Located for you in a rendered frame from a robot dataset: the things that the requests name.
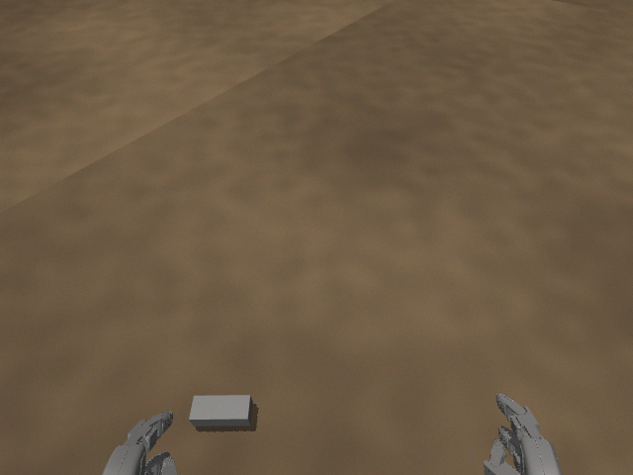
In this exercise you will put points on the carton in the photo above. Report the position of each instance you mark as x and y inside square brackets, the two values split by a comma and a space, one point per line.
[221, 410]

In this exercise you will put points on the left robot hand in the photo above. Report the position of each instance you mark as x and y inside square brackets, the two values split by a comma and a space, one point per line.
[129, 458]

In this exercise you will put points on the right robot hand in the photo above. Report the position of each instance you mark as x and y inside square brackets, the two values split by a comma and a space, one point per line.
[532, 454]

